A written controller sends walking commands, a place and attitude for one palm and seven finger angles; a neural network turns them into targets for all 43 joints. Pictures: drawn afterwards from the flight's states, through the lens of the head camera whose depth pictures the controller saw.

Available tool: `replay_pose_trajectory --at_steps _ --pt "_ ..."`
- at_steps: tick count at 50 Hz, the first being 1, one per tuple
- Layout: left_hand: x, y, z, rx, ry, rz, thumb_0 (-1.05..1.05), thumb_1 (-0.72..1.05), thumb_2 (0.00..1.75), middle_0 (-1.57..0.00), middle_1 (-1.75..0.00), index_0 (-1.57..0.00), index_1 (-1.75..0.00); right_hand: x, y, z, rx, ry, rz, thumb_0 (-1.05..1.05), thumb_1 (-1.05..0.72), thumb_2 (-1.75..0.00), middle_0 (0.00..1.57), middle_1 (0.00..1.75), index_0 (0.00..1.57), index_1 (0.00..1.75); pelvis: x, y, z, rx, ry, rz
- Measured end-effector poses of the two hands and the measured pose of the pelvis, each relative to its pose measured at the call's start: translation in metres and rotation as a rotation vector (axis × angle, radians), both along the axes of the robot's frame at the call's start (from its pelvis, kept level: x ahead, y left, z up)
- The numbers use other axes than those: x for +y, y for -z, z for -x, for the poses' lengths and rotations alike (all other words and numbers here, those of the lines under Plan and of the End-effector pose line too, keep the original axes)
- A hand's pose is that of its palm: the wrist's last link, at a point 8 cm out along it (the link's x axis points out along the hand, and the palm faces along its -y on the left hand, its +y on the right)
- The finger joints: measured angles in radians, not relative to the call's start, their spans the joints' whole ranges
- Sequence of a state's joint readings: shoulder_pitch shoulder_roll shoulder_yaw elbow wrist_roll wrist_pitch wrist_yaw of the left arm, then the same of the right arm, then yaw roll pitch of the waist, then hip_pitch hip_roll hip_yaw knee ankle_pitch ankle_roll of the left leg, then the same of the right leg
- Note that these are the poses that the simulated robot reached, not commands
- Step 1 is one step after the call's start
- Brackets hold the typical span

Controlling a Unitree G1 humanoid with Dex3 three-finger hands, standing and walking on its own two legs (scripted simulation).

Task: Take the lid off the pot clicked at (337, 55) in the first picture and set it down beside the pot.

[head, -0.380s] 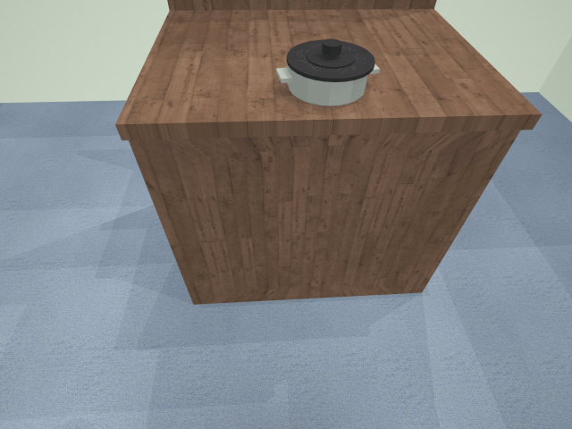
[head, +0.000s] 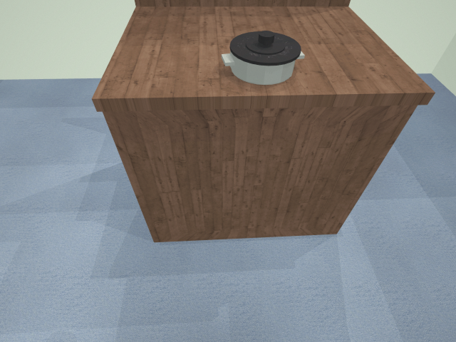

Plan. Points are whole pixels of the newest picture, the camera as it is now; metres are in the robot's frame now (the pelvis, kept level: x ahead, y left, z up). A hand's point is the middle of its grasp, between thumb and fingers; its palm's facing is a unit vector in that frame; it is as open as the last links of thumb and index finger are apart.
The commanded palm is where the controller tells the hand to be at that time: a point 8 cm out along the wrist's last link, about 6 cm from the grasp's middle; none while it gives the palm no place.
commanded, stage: look at it before walking up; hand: left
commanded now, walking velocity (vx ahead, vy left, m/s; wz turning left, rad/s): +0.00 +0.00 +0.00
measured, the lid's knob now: (266, 37) +0.84 -0.06 +0.16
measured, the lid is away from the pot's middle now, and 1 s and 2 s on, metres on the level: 0.00 0.00 0.00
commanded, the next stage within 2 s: turn to face it in 0.26 s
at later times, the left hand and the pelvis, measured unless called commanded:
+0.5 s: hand out of the picture +0.01 +0.16 -0.17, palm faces +0.05 -0.98 -0.19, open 7.4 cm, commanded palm none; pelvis +0.01 +0.00 +0.00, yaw +1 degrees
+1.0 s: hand out of the picture +0.08 +0.10 -0.17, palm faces +0.10 -0.97 -0.21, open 7.4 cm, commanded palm none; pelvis +0.12 -0.07 +0.00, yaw +1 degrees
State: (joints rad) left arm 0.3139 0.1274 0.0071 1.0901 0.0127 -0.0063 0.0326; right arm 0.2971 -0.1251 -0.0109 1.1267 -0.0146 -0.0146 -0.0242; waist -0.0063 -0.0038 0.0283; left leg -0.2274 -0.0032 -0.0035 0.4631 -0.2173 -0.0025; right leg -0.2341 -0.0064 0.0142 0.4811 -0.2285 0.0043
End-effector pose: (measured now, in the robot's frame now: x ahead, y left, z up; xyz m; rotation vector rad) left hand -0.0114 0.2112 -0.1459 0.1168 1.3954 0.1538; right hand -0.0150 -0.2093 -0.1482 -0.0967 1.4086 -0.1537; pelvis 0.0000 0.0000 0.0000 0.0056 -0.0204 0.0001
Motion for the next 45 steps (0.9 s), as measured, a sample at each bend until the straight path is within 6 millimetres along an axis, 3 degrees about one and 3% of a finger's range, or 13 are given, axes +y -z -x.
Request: replay_pose_trajectory --at_steps 28,35,38,42,45 --pt "-0.001 -0.003 -0.013 0.008 -0.024 -0.016 0.01 0.91 0.90 -0.20 -0.30 -0.19 -0.30 -0.005 0.003 -0.020 0.013 -0.028 -0.005 0.01 -0.91 -0.90 0.20 0.30 0.20 0.30 -0.005 0.000 -0.015 0.004 -0.016 -0.003" --pt "-0.004 0.001 -0.015 0.051 -0.021 -0.004 0.01 0.91 0.90 -0.20 -0.30 -0.19 -0.30 -0.017 0.004 -0.022 0.025 0.005 0.007 0.01 -0.90 -0.90 0.20 0.30 0.20 0.30 -0.014 0.005 -0.035 0.025 -0.001 -0.012" --pt "-0.010 0.000 -0.025 0.081 0.000 -0.009 0.01 0.91 0.90 -0.20 -0.30 -0.19 -0.30 -0.030 0.004 -0.021 0.029 0.045 0.011 0.01 -0.90 -0.90 0.20 0.30 0.20 0.30 -0.026 0.006 -0.047 0.038 0.018 -0.028" --pt "-0.024 -0.003 -0.058 0.041 0.007 -0.030 0.01 0.91 0.90 -0.20 -0.30 -0.19 -0.30 -0.054 0.011 -0.021 0.078 0.056 0.008 0.00 -0.90 -0.90 0.20 0.30 0.20 0.30 -0.047 0.011 -0.066 0.044 0.016 -0.028" --pt "-0.037 -0.005 -0.076 -0.019 -0.040 -0.050 0.01 0.91 0.90 -0.20 -0.30 -0.19 -0.30 -0.074 0.010 -0.037 0.134 0.016 0.011 0.01 -0.90 -0.90 0.20 0.30 0.20 0.30 -0.061 0.010 -0.083 0.039 -0.016 -0.013"
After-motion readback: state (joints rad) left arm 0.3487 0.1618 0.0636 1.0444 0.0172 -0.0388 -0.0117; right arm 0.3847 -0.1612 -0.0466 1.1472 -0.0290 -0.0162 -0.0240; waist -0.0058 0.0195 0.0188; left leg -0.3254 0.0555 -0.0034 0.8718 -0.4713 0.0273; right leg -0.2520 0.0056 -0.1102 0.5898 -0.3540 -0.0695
